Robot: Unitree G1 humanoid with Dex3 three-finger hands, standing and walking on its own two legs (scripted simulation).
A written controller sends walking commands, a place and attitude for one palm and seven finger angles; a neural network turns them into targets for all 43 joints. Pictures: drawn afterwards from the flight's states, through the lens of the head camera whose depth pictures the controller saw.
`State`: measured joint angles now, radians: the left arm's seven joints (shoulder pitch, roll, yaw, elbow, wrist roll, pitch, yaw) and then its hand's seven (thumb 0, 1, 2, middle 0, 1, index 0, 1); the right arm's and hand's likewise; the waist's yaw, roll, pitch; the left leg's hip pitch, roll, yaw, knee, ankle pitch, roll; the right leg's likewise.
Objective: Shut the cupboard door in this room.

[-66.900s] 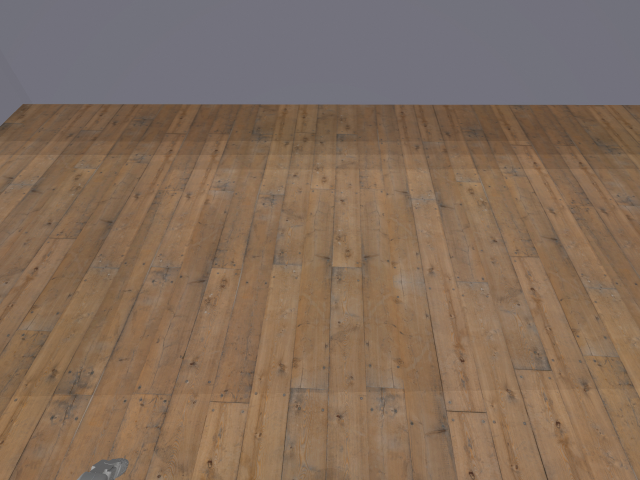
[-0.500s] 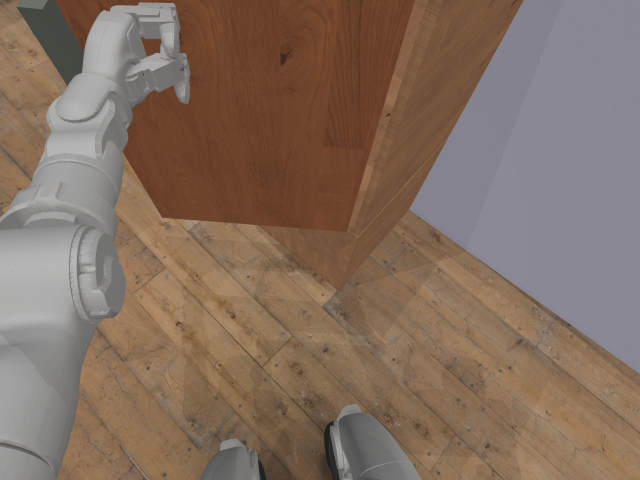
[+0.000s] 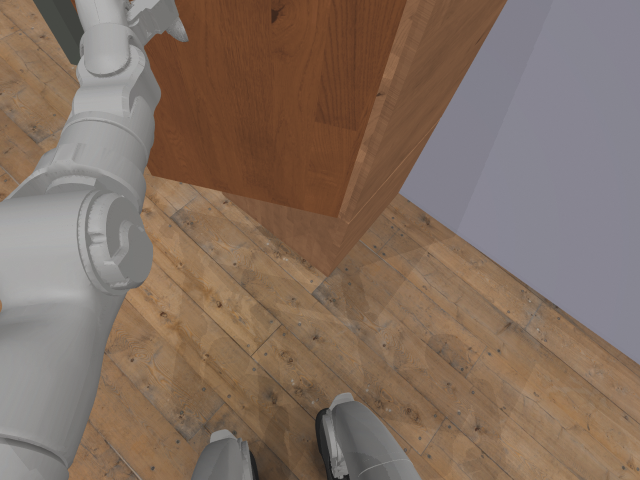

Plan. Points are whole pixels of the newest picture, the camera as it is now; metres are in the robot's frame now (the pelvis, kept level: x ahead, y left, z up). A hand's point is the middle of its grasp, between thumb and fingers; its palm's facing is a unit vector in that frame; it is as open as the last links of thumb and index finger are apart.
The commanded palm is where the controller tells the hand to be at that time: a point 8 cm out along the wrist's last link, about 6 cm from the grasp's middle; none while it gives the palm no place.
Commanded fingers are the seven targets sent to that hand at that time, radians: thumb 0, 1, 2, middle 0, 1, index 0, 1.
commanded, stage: pull the fist back off the door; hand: left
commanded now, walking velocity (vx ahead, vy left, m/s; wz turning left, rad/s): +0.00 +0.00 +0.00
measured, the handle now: out of the picture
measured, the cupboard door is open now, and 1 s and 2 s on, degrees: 27 27 27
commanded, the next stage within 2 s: draw the hand back to the body in 0.72 s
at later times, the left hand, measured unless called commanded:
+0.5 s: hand (176, 62) +0.53 +0.05 +0.15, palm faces +0.08 -1.00 +0.00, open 3.1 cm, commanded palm +0.49 +0.09 +0.14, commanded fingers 0.00 0.90 0.90 -1.30 -1.50 -1.30 -1.50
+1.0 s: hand (181, 87) +0.48 +0.04 +0.16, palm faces +0.09 -1.00 -0.02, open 3.1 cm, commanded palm +0.43 +0.11 +0.16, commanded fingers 0.00 0.90 0.90 -1.30 -1.50 -1.30 -1.50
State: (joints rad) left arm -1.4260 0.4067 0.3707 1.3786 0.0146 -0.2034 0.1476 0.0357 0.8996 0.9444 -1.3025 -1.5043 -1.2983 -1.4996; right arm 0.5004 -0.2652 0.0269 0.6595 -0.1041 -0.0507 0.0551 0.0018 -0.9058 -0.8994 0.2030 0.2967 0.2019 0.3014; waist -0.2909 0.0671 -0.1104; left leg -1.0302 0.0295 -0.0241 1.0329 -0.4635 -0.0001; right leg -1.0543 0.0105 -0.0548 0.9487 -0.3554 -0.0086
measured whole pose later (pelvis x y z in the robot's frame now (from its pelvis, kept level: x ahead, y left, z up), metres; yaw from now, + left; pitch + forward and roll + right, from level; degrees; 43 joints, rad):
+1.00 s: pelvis +0.01 -0.01 +0.04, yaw -1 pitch +12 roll +1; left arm -0.83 0.10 0.21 1.00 -0.01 -0.35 0.23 0.02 0.90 0.90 -1.30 -1.50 -1.30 -1.50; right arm 0.38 -0.22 -0.01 0.64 -0.04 0.04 0.04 0.00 -0.91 -0.90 0.20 0.30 0.20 0.30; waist -0.12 0.05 -0.12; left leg -0.60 0.02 0.04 0.79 -0.40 0.00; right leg -0.68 0.00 0.01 0.79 -0.32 -0.01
